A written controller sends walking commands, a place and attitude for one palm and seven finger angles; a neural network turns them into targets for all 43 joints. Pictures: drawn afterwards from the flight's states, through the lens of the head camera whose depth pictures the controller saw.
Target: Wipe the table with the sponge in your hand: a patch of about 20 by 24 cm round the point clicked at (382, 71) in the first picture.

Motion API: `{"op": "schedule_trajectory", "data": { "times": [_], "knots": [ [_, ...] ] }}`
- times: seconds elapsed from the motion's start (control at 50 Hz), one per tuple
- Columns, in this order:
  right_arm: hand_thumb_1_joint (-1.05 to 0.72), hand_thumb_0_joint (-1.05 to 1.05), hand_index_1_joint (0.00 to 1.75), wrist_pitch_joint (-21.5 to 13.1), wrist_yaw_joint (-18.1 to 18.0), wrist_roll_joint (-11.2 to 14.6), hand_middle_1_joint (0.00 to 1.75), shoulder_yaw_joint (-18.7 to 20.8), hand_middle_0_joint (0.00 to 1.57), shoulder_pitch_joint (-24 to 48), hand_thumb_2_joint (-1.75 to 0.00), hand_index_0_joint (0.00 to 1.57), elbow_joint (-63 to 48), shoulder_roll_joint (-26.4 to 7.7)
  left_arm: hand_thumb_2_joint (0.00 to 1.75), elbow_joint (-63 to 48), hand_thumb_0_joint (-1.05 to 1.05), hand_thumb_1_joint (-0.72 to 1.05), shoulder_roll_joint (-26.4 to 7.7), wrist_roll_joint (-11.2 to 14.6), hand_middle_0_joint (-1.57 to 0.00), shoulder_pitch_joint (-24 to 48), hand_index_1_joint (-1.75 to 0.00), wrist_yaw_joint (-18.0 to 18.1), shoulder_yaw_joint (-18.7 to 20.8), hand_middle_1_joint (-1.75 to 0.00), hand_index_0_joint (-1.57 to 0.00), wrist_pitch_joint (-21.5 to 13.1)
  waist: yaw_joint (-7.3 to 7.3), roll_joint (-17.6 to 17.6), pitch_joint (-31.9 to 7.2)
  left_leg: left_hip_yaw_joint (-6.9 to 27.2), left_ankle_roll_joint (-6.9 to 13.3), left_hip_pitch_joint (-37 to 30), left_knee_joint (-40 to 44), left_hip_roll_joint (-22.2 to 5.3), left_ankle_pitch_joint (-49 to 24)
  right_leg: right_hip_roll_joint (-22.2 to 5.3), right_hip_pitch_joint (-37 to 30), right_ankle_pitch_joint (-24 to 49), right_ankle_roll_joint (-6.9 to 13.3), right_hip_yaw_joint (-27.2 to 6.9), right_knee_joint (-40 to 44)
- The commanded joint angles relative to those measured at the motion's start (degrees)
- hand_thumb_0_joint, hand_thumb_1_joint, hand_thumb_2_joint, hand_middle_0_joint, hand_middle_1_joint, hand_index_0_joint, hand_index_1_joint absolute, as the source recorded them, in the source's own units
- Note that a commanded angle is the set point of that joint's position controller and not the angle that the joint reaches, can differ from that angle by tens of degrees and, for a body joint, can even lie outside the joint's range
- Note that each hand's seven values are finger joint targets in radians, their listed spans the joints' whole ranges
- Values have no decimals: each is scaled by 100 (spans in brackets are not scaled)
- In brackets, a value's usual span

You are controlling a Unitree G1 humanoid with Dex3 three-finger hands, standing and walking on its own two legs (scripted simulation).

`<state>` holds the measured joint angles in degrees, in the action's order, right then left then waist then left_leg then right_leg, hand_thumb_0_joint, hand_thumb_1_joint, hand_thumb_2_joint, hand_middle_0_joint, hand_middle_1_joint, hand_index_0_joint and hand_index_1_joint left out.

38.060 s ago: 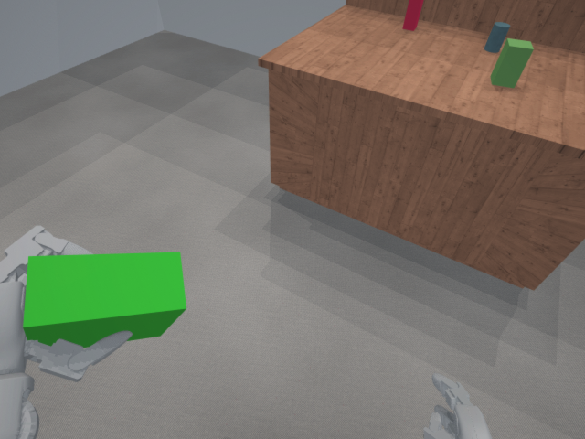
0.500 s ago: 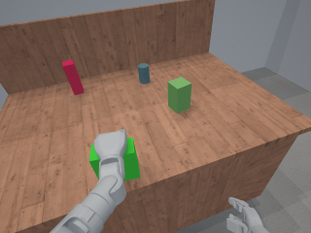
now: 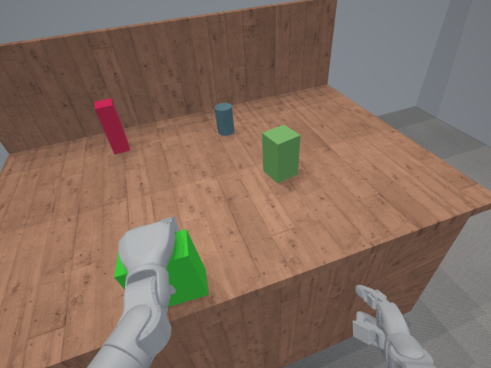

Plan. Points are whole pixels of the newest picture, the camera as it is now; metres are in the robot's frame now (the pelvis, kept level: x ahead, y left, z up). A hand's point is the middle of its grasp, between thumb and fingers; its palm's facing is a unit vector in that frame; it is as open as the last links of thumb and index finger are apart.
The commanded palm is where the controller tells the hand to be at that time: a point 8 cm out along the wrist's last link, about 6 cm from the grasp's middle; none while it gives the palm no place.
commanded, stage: slide back across to the middle lane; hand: left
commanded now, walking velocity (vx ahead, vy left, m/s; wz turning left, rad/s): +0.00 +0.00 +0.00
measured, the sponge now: (169, 278) +0.28 +0.19 -0.01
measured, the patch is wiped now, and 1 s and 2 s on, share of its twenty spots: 1.00 1.00 1.00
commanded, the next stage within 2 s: wipe forward along the middle lane in 0.08 s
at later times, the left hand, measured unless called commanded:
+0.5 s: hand (140, 265) +0.27 +0.23 +0.04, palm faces -0.03 -0.07 -1.00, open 10.2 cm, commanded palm +0.26 +0.23 +0.08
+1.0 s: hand (141, 241) +0.33 +0.26 +0.04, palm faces -0.07 -0.01 -1.00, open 10.2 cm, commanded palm +0.31 +0.26 +0.07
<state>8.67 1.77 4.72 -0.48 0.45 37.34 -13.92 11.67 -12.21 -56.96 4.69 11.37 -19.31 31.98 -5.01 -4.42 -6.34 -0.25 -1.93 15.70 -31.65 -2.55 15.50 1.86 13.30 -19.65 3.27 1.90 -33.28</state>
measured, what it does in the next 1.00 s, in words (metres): stands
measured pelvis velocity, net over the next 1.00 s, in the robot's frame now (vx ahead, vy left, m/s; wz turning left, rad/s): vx -0.03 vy -0.02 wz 0.02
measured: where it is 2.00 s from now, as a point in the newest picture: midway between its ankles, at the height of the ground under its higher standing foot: outside the picture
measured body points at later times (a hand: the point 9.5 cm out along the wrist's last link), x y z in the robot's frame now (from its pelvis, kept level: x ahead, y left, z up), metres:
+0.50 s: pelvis -0.02 +0.00 +0.00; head -0.04 -0.05 +0.45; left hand +0.27 +0.23 +0.09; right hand +0.21 -0.21 -0.10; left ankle +0.01 +0.15 -0.73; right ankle -0.02 -0.08 -0.73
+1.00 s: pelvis -0.03 -0.02 -0.01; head -0.03 -0.05 +0.44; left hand +0.32 +0.25 +0.09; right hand +0.11 -0.27 -0.14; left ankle +0.01 +0.15 -0.73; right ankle -0.02 -0.08 -0.73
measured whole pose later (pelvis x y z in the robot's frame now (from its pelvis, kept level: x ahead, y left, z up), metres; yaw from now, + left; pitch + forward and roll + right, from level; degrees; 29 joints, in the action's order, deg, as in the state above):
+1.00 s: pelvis -0.03 -0.02 -0.01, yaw +1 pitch +5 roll +0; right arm 5.3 -3.3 4.6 1.2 -10.8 41.5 -15.9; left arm 45.8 -20.3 -56.7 28.2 12.5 -7.1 17.5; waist -0.8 -4.6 -6.6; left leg 2.4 0.0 28.1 -36.4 -3.0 14.2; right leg 2.8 25.2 -18.4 4.6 4.1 -38.0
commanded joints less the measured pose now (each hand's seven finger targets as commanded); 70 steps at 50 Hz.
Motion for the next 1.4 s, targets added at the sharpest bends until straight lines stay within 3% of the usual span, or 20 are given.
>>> {"op": "schedule_trajectory", "data": {
  "times": [0.0, 0.12, 0.16, 0.22, 0.26, 0.32, 0.34, 0.38, 0.42, 0.46, 0.52, 0.6, 0.62, 0.68, 0.72, 0.74, 0.82, 0.86, 1.02, 1.38],
  "knots": [
    [-90, 0, 30, -377, -10, 21, 30, 144, 20, 1305, -90, 20, -1027, -538, 130, -752, 0, 10, -962, -94, -120, 364, -160, 4, 783, -160, -120, 98, -176, 798, -762, -173, 394, -482, 63, 451, -1545, 12, -209, 2498, -36, -266, 608],
    [-90, 0, 30, -444, -90, -1, 30, 154, 20, 1313, -90, 20, -990, -588, 130, -966, 0, 10, -1334, -129, -120, 255, -160, -55, 1091, -160, -120, 49, -180, 547, -527, -94, 388, -545, 133, 445, -1382, 29, -50, 2026, -8, -380, 757],
    [-90, 0, 30, -482, -118, 14, 30, 127, 20, 1309, -90, 20, -1033, -556, 130, -1012, 0, 10, -1072, -82, -120, 396, -160, -130, 823, -160, -120, 7, -98, 611, -369, -106, 413, -493, 155, 442, -1252, 14, 66, 1827, -48, -276, 785],
    [-90, 0, 30, -524, -242, -12, 30, 138, 20, 1177, -90, 20, -894, -613, 130, -639, 0, 10, -1311, -144, -120, 883, -160, -177, 995, -160, -120, -101, -10, 729, -235, -66, 413, -484, 204, 435, -963, 21, 288, 1346, -44, -371, 945],
    [-90, 0, 30, -576, -298, 6, 30, 127, 20, 1096, -90, 20, -875, -582, 130, -419, 0, 10, -1102, -151, -120, 1218, -160, -183, 802, -160, -120, -224, 34, 584, -238, -78, 426, -437, 212, 439, -779, 7, 421, 1064, -57, -249, 916],
    [-90, 0, 30, -635, -364, -26, 30, 171, 20, 918, -90, 20, -777, -630, 130, -134, 0, 10, -1375, -228, -120, 1554, -160, -110, 1106, -160, -120, -469, 3, 599, -457, -37, 408, -417, 217, 436, -709, 28, 433, 975, -20, -252, 863],
    [-90, 0, 30, -662, -367, -12, 30, 169, 20, 891, -90, 20, -822, -583, 130, -80, 0, 10, -1106, -216, -120, 1552, -160, -93, 905, -160, -120, -544, 16, 575, -552, -52, 415, -384, 196, 451, -693, 20, 426, 961, -33, -176, 797],
    [-90, 0, 30, -696, -383, -27, 30, 208, 20, 759, -90, 20, -723, -610, 130, 203, 0, 10, -1111, -204, -120, 1634, -160, -20, 999, -160, -120, -677, 57, 774, -584, -71, 415, -340, 118, 436, -754, 21, 457, 1204, -46, -177, 764],
    [-90, 0, 30, -698, -410, -28, 30, 218, 20, 659, -90, 20, -675, -649, 130, 440, 0, 10, -1271, -177, -120, 1837, -160, 38, 1173, -160, -120, -734, 88, 945, -531, -37, 399, -214, 162, 418, -583, 28, 524, 992, -61, -211, 813],
    [-90, 0, 30, -708, -434, 1, 30, 208, 20, 625, -90, 20, -661, -628, 130, 718, 0, 10, -1045, -173, -120, 2177, -160, 91, 937, -160, -120, -765, 171, 968, -347, -64, 408, -95, 146, 434, -382, 0, 718, 688, -96, -168, 847],
    [-90, 0, 30, -700, -474, -6, 30, 223, 20, 465, -90, 20, -548, -692, 130, 1120, 0, 10, -1392, -217, -120, 2628, -160, 158, 1182, -160, -120, -769, 183, 882, -446, -56, 396, -4, 148, 441, -230, -7, 770, 492, -84, -239, 859],
    [-90, 0, 30, -673, -480, 3, 30, 238, 20, 306, -90, 20, -538, -687, 130, 1592, 0, 10, -1259, -154, -120, 2669, -160, 176, 1077, -160, -120, -800, 222, 859, -582, -104, 412, 174, 19, 454, -321, -43, 717, 762, -125, -228, 774],
    [-90, 0, 30, -644, -482, 5, 30, 239, 20, 249, -90, 20, -498, -720, 130, 1785, 0, 10, -1502, -164, -120, 2708, -160, 172, 1287, -160, -120, -801, 220, 899, -508, -39, 390, 270, 61, 446, -212, -24, 761, 557, -107, -253, 804],
    [-90, 0, 30, -639, -493, 13, 30, 237, 20, 96, -90, 20, -482, -724, 130, 2151, 0, 10, -1418, -178, -120, 3142, -160, 166, 1126, -160, -120, -902, 334, 893, -428, -62, 416, 414, -24, 446, -71, -51, 948, 394, -138, -239, 775],
    [-90, 0, 30, -612, -494, 1, 30, 260, 20, -3, -90, 20, -481, -765, 130, 2315, 0, 10, -1719, -189, -120, 3168, -160, 182, 1422, -160, -120, -991, 289, 915, -522, -11, 404, 521, -29, 436, -89, -33, 904, 442, -120, -265, 747],
    [-90, 0, 30, -613, -501, 8, 30, 263, 20, -53, -90, 20, -523, -745, 130, 2351, 0, 10, -1544, -149, -120, 3211, -160, 181, 1253, -160, -120, -1045, 333, 966, -584, -45, 423, 574, -59, 451, -43, -49, 896, 385, -158, -257, 732],
    [-90, 0, 30, -603, -513, 3, 30, 293, 20, -219, -90, 20, -479, -784, 130, 2629, 0, 10, -1983, -150, -120, 3493, -160, 262, 1605, -160, -120, -1204, 364, 904, -625, -24, 418, 761, -127, 428, 19, -57, 943, 278, -168, -361, 753],
    [-90, 0, 30, -620, -517, 12, 30, 299, 20, -332, -90, 20, -437, -773, 130, 2793, 0, 10, -1870, -180, -120, 3865, -160, 283, 1401, -160, -120, -1283, 481, 816, -554, -51, 432, 803, -174, 415, 149, -77, 1124, 61, -187, -335, 744],
    [-90, 0, 30, -615, -483, -9, 30, 328, 20, -666, -90, 20, -336, -825, 130, 3347, 0, 10, -2352, -164, -120, 4142, -160, 358, 1772, -160, -120, -1499, 494, 813, -938, -27, 456, 1104, -310, 394, -26, -94, 893, 567, -203, -470, 644],
    [-90, 0, 30, -586, -416, -10, 30, 326, 20, -1217, -90, 20, -169, -956, 130, 4271, 0, 10, -3245, -373, -120, 5066, -160, 429, 2058, -160, -120, -1717, 786, 686, -1159, -28, 500, 1673, -594, 343, -33, -101, 995, 909, -262, -554, 471]
  ]
}}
